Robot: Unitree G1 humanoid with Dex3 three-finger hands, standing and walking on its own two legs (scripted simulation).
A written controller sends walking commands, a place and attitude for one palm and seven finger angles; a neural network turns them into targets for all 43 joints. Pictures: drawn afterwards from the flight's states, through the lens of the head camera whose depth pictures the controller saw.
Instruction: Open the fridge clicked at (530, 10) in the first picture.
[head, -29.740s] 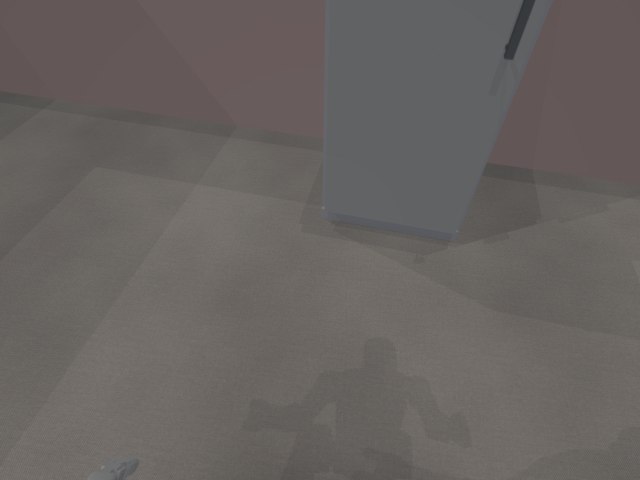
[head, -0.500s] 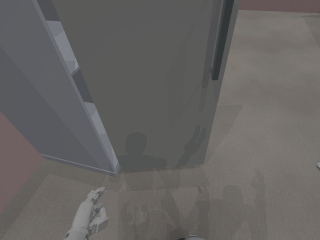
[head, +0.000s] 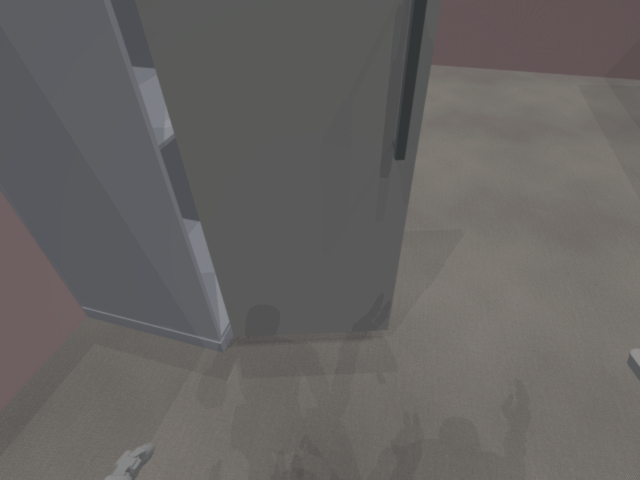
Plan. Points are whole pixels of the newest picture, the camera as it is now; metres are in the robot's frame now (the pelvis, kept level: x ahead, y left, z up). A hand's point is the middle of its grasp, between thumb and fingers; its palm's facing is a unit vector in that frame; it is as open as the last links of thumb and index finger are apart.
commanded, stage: stop stepping back and stand still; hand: right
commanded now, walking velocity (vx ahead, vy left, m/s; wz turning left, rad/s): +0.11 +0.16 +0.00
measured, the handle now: (406, 73) +0.78 -0.12 +0.22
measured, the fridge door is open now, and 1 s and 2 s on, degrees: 71 71 71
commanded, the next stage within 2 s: let the arm hang, fingers relaxed in 0.78 s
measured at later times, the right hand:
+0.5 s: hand out of the picture +0.19 -0.29 +0.17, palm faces +0.49 +0.76 -0.43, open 7.5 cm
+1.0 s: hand (590, 432) +0.20 -0.29 +0.02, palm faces +0.18 +0.86 -0.48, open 7.4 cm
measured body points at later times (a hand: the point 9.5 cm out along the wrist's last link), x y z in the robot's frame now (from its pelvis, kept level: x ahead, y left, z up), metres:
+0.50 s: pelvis +0.00 -0.01 +0.00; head -0.01 -0.02 +0.45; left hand +0.16 +0.21 -0.09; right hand +0.16 -0.32 +0.19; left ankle +0.00 +0.08 -0.73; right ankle +0.03 -0.13 -0.73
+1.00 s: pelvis -0.01 -0.02 +0.00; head -0.01 +0.00 +0.45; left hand +0.18 +0.23 -0.10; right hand +0.19 -0.33 +0.05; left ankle +0.00 +0.08 -0.73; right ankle +0.03 -0.13 -0.73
